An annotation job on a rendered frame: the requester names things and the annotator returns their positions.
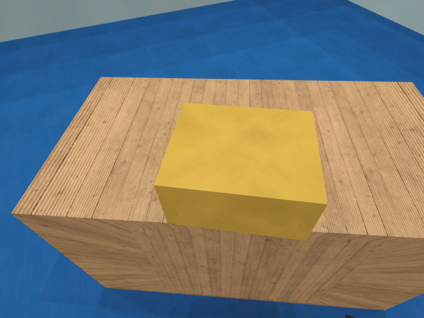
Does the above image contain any pedestal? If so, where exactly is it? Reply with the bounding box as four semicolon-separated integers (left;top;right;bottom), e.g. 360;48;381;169
11;77;424;311

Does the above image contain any carton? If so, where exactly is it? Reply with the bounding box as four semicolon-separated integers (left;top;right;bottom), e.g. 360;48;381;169
154;103;328;241

